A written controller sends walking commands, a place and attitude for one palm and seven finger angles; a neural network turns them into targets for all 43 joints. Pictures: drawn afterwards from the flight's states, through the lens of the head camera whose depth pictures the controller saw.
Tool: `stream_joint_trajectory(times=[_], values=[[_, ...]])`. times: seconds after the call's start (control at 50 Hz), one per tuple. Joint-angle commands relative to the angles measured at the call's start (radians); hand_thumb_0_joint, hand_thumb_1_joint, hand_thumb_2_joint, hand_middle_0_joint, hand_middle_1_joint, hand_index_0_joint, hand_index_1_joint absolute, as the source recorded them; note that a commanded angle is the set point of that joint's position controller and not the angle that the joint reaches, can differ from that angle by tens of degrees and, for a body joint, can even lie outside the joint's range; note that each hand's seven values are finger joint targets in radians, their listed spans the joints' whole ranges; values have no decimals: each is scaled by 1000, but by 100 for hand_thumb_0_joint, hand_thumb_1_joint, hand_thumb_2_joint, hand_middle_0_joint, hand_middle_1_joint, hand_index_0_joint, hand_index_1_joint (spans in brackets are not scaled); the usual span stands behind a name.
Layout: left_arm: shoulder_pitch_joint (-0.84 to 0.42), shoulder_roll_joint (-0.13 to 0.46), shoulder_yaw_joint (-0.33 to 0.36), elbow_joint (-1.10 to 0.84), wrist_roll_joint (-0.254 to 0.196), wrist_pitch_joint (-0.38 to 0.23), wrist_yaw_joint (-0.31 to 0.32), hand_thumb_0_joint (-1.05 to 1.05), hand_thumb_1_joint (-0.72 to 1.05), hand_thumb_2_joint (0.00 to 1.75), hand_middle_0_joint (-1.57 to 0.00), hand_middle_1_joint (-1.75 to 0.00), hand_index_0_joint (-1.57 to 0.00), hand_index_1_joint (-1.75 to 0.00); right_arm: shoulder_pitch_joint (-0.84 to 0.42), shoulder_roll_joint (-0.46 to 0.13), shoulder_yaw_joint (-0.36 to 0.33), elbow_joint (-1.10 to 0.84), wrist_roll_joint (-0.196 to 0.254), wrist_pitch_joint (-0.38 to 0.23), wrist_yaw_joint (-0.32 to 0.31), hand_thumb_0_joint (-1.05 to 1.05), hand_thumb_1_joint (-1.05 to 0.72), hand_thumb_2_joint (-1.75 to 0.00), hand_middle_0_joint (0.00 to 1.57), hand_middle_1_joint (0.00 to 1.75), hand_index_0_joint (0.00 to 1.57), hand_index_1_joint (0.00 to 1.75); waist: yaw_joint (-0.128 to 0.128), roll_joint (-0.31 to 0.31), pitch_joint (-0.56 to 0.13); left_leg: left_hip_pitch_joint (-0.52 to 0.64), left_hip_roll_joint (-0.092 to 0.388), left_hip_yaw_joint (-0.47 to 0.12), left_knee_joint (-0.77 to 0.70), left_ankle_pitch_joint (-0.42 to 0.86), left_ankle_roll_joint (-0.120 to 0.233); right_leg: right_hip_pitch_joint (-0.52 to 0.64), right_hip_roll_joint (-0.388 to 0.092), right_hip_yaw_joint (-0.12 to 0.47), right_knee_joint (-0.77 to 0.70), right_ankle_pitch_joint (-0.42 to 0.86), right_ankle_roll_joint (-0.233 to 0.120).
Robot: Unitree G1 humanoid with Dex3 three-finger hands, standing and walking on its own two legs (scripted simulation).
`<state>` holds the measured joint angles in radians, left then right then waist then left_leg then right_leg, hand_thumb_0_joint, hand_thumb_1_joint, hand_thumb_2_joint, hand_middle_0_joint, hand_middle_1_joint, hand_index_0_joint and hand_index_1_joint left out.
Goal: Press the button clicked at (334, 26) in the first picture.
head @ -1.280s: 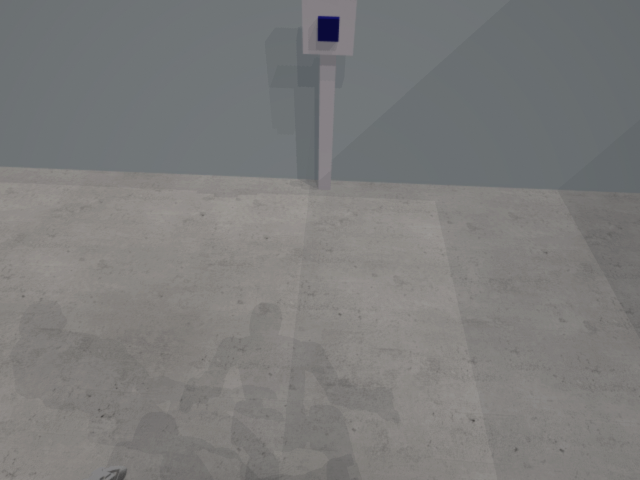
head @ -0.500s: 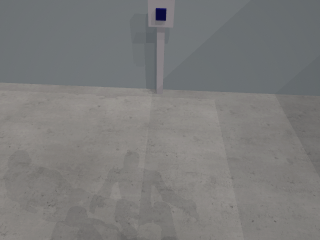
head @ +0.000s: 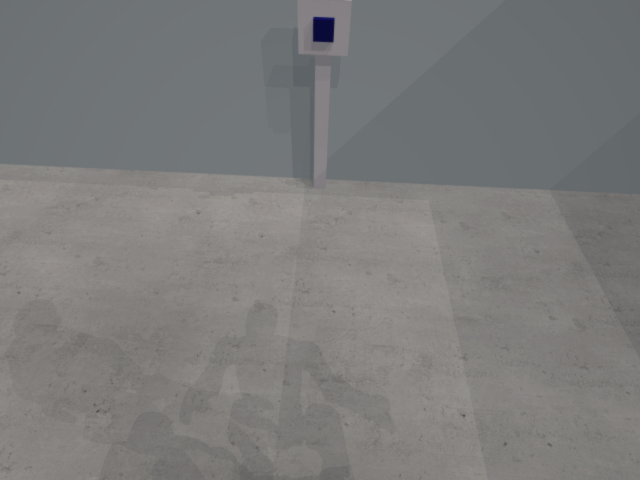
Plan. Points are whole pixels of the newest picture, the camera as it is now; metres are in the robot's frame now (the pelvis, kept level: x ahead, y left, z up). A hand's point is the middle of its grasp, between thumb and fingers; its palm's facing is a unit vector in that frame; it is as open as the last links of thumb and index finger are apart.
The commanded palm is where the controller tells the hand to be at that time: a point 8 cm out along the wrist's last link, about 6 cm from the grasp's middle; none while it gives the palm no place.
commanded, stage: look at it before walking up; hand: left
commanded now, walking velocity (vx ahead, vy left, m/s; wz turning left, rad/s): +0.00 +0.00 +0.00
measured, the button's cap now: (323, 29) +1.48 +0.08 -0.03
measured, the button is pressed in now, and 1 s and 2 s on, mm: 0 0 0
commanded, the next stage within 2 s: walk to a spot facing it in 0.26 s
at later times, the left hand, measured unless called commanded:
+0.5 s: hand out of the picture +0.07 +0.24 -0.16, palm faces -0.03 -0.95 -0.31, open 7.4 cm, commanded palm none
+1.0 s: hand (236, 462) +0.18 +0.14 -0.19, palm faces -0.09 -0.97 -0.21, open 7.4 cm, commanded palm none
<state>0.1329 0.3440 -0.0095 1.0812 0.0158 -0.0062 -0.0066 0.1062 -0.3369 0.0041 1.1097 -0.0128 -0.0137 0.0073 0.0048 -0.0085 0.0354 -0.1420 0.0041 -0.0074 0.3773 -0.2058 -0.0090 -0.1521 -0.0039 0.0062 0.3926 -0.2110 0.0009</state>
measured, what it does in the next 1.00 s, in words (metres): walks ahead: right foot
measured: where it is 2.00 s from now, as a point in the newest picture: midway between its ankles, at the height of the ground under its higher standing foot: (359, 387)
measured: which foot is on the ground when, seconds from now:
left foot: down 0.00-0.88, up 0.90-1.00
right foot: down 0.00-0.74, up 0.76-0.84, down 0.86-1.00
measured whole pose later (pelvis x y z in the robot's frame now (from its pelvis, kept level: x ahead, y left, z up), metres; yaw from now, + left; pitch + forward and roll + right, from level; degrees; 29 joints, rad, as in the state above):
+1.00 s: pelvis +0.16 -0.04 -0.02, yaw -9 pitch -1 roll +1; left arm 0.33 0.16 0.03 1.04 0.02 -0.08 0.01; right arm 0.35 -0.16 -0.03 1.17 -0.03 -0.01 0.00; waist 0.02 0.01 0.06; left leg -0.43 0.10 0.08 1.23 -0.40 -0.01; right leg -0.18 0.02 -0.09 0.60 -0.41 -0.06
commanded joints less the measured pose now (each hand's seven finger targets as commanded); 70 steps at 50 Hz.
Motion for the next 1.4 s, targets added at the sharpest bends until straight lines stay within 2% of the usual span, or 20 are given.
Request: stream_joint_trajectory(times=[0.0, 0.34, 0.38, 0.52, 0.64, 0.68, 0.74, 0.78, 0.82, 0.84, 0.86, 0.9, 0.92, 1.02, 1.18, 1.24, 1.26, 1.28, 1.3, 1.38], values=[[-40, 205, 43, -58, -4, -21, 16, 0, 90, 90, -20, -30, -20, -30, -45, -210, -41, -59, 5, -21, -19, 0, -90, -90, 20, 30, 20, 30, -4, 8, -79, 23, 116, -92, -54, 148, 38, 8, -117, 100, -70, 129, -31], [-36, 206, 44, -51, -5, -21, 16, 0, 90, 90, -20, -30, -20, -30, -51, -214, -39, -58, 5, -21, -20, 0, -90, -90, 20, 30, 20, 30, -1, 8, -71, 30, 117, -92, -67, 159, 36, 21, -122, 92, -81, 141, -28], [38, 81, 16, -19, -5, -1, 19, 0, 90, 90, -20, -30, -20, -30, 14, -84, -10, -28, -3, -4, -16, 0, -90, -90, 20, 30, 20, 30, -2, -3, -87, 42, 109, -56, -41, 43, 16, 9, -110, 95, -76, 4, -14], [138, 71, 49, -55, 8, 12, -8, 0, 90, 90, -20, -30, -20, -30, 100, -86, -36, -56, -12, -1, -11, 0, -90, -90, 20, 30, 20, 30, 2, -5, 101, -122, 112, -51, 20, -381, 46, -166, -61, 182, -25, -384, -74], [231, 11, 68, -62, 7, -24, -4, 0, 90, 90, -20, -30, -20, -30, 198, -49, -52, -65, -4, -42, -22, 0, -90, -90, 20, 30, 20, 30, -7, 34, 44, -71, 166, -66, 147, -155, 87, -169, -34, 170, 187, -99, -100], [222, -22, 69, -70, 4, -33, -2, 0, 90, 90, -20, -30, -20, -30, 277, -55, -61, -42, -6, -54, -30, 0, -90, -90, 20, 30, 20, 30, -35, 154, 13, 50, 233, -136, 110, -3, 124, -258, 15, 73, 383, 23, -84], [3, -73, 60, -144, 3, -48, -8, 0, 90, 90, -20, -30, -20, -30, 426, -33, -68, 19, -15, -56, -39, 0, -90, -90, 20, 30, 20, 30, -116, 214, 139, 266, 398, -241, -11, 381, 219, -603, -29, -41, 556, -379, -40], [18, -96, 66, -137, 3, -44, -18, 0, 90, 90, -20, -30, -20, -30, 375, -23, -59, 13, -23, -53, -42, 0, -90, -90, 20, 30, 20, 30, -66, 168, 153, 125, 367, -139, 12, 352, 172, -451, -54, -68, 422, -373, -49], [341, -82, 83, -30, 9, -43, -22, 0, 90, 90, -20, -30, -20, -30, 250, -20, -51, -18, -10, -54, -38, 0, -90, -90, 20, 30, 20, 30, 113, 29, 4, -164, 226, 93, 364, 387, 79, 107, 4, -108, 151, -103, -74], [572, 38, 109, 37, 15, -58, 0, 0, 90, 90, -20, -30, -20, -30, 205, 39, -42, -60, 11, -68, -24, 0, -90, -90, 20, 30, 20, 30, 189, -296, -106, -412, 92, 199, 734, 85, 18, 338, -256, 320, -11, -91, -162], [619, 68, 103, 56, -9, -61, 12, 0, 90, 90, -20, -30, -20, -30, 119, 44, -44, -116, 9, -79, -18, 0, -90, -90, 20, 30, 20, 30, 172, -297, -82, -549, 30, 128, 899, -322, 15, 347, -392, 612, -127, 94, -249], [482, 3, 86, 22, -2, -57, 22, 0, 90, 90, -20, -30, -20, -30, 20, 82, -54, -118, -2, -68, -16, 0, -90, -90, 20, 30, 20, 30, 124, -38, 100, -636, 118, 38, 968, -228, 18, 170, -380, 503, -115, 158, -262], [416, -30, 72, 5, 6, -59, 27, 0, 90, 90, -20, -30, -20, -30, 55, 101, -53, -100, -10, -59, -13, 0, -90, -90, 20, 30, 20, 30, 80, -25, 125, -612, 142, 35, 924, -180, 10, 109, -347, 399, -115, 185, -234], [339, -74, 59, -3, 9, -80, 33, 0, 90, 90, -20, -30, -20, -30, 124, 139, -63, -87, -10, -21, 10, 0, -90, -90, 20, 30, 20, 30, -7, -88, 80, -534, 136, 97, 726, -24, -24, 35, -213, 117, -157, 333, -173], [357, -52, 68, 20, 6, -82, 40, 0, 90, 90, -20, -30, -20, -30, -41, 130, -58, -170, 1, -43, 27, 0, -90, -90, 20, 30, 20, 30, 10, -119, 100, -342, 61, 164, 330, 85, 25, 97, -187, 49, -136, 574, -133], [312, -28, 78, 8, 4, -81, 40, 0, 90, 90, -20, -30, -20, -30, 264, 63, -80, -85, -12, -54, 3, 0, -90, -90, 20, 30, 20, 30, -134, -77, -54, 30, 16, 148, 203, 85, 68, 55, -156, 5, 245, 699, -98], [358, -71, 81, -4, -5, -77, 32, 0, 90, 90, -20, -30, -20, -30, 393, -18, -98, -53, -28, -56, -10, 0, -90, -90, 20, 30, 20, 30, -165, 66, -178, 274, 170, -50, 168, 68, 123, -115, -75, -29, 509, 423, -69], [414, -132, 73, -22, -17, -74, 17, 0, 90, 90, -20, -30, -20, -30, 456, -114, -118, -37, -32, -54, -15, 0, -90, -90, 20, 30, 20, 30, -132, 311, -244, 379, 449, -456, -6, 25, 234, -324, 67, -71, 870, -308, -51], [349, -127, 64, -59, -10, -70, 19, 0, 90, 90, -20, -30, -20, -30, 399, -110, -112, -56, -9, -41, -19, 0, -90, -90, 20, 30, 20, 30, -111, 219, -185, 259, 497, -572, -118, -191, 273, -409, 27, 17, 1014, -352, -62], [284, -158, 73, -36, 18, -33, -6, 0, 90, 90, -20, -30, -20, -30, 179, 89, -67, -96, -14, -67, -25, 0, -90, -90, 20, 30, 20, 30, -1, 104, 47, -182, 335, -192, -208, -277, 152, -380, -97, 16, 950, -114, -42]])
